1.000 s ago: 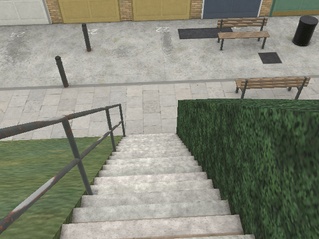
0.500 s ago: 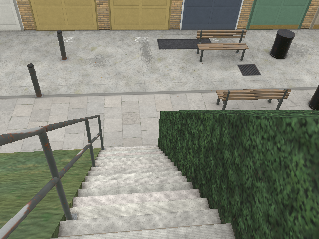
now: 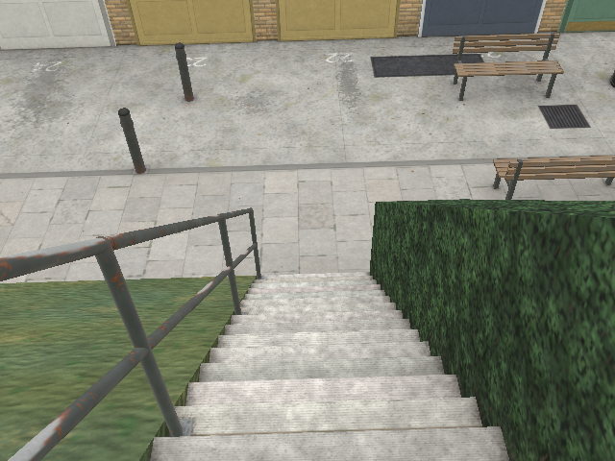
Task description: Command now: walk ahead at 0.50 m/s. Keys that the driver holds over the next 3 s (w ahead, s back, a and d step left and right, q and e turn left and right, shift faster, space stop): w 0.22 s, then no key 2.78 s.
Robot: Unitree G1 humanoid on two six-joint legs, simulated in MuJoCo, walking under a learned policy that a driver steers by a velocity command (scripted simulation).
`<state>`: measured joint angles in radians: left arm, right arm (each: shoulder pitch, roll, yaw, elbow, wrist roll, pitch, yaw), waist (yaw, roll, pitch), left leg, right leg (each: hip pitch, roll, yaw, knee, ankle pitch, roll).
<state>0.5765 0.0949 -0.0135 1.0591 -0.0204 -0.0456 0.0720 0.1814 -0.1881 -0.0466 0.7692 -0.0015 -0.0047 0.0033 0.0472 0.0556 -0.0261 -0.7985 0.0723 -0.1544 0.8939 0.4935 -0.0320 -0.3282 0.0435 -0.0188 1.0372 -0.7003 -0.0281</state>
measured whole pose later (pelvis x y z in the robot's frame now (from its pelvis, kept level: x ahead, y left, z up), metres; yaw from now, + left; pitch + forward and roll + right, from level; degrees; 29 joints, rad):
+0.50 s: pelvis +0.22 +0.06 -0.22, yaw +1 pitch -1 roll +2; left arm 0.15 0.17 0.02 0.77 -0.02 0.02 -0.01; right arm 0.55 -0.07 0.02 1.01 0.03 -0.01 -0.09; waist -0.04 -0.07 -0.02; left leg -0.32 -0.07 0.04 1.06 -0.73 0.06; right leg -0.69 -0.05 0.14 0.74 0.54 0.04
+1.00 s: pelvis +0.35 +0.05 -0.36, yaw -1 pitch -2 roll +0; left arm 0.40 0.08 -0.06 0.94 0.02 0.07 0.04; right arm 0.21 -0.12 -0.01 0.79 0.02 0.09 -0.03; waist 0.02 0.08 -0.01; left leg -0.54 0.04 -0.15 1.04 -0.15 -0.08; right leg -0.32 0.04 0.02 0.68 -0.32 -0.03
